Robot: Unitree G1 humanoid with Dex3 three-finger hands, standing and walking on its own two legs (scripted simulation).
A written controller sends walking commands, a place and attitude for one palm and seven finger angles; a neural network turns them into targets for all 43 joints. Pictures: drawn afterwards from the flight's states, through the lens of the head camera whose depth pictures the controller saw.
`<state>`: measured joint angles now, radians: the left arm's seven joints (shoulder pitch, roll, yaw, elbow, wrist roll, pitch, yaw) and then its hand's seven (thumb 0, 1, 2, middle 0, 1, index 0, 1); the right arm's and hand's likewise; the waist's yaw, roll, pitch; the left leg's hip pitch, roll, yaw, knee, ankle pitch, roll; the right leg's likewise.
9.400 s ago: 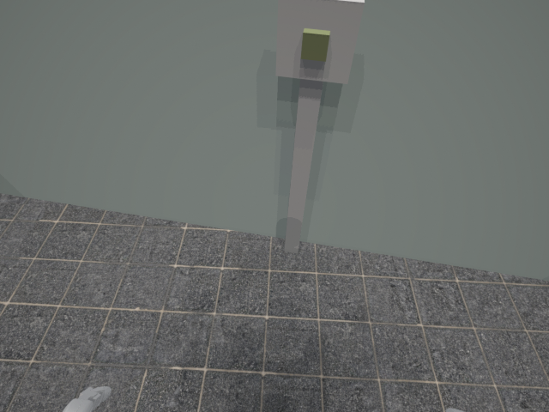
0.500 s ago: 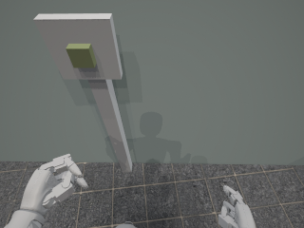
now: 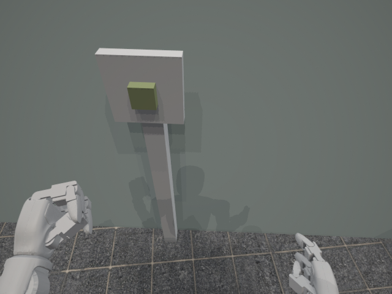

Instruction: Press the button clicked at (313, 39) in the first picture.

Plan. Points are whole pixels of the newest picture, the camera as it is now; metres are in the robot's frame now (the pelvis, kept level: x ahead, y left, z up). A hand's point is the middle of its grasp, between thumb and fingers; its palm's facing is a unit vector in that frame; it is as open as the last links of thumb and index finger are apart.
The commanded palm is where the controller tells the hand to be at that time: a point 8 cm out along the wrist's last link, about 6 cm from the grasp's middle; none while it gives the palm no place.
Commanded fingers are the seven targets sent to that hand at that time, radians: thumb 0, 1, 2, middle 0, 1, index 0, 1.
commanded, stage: raise the hand and make a fist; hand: left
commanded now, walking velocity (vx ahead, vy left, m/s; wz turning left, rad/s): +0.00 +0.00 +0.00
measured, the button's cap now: (143, 95) +0.49 +0.17 +0.17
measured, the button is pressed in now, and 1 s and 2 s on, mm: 0 0 0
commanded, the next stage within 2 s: aim a knuckle at the button in 0.74 s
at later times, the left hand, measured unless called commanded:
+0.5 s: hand (70, 193) +0.23 +0.23 +0.16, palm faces +0.04 -1.00 -0.06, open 3.1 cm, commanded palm +0.19 +0.28 +0.17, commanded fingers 0.00 0.90 0.90 -1.30 -1.50 -1.30 -1.50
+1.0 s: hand (90, 192) +0.23 +0.19 +0.16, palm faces +0.13 -0.99 -0.07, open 3.1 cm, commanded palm +0.21 +0.24 +0.16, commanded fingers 0.00 0.90 0.90 -1.30 -1.50 -1.30 -1.50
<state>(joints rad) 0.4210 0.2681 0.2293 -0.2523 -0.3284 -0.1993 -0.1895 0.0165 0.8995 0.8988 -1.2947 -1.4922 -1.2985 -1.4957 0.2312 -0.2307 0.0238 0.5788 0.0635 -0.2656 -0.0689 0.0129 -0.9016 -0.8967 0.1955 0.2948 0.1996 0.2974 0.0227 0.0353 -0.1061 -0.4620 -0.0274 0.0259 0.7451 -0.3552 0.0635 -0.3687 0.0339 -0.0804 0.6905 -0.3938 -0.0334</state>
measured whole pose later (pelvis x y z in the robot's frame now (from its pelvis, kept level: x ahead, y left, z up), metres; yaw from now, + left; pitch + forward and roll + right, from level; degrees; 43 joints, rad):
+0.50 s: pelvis -0.01 +0.01 +0.02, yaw +0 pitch -1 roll -1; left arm 0.21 0.32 0.27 -0.27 -0.32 0.20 -0.23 0.01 0.90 0.90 -1.30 -1.50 -1.30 -1.50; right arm 0.22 -0.24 0.07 0.60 0.07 -0.20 -0.08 0.01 -0.90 -0.90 0.20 0.30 0.20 0.30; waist 0.04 0.05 -0.05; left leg -0.28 -0.06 0.03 0.55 -0.26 0.08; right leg -0.20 0.01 -0.07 0.52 -0.30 -0.01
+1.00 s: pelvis -0.01 -0.03 +0.02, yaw +1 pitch -2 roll +0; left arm 0.15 0.32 0.28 -0.14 -0.32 0.10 -0.20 0.02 0.90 0.90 -1.30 -1.50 -1.30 -1.50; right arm 0.21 -0.24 0.07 0.64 0.07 -0.22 -0.09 0.01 -0.90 -0.90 0.20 0.30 0.20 0.30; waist 0.04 0.05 -0.03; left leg -0.26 -0.02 0.00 0.55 -0.25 0.02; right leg -0.18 0.05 -0.10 0.52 -0.31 -0.07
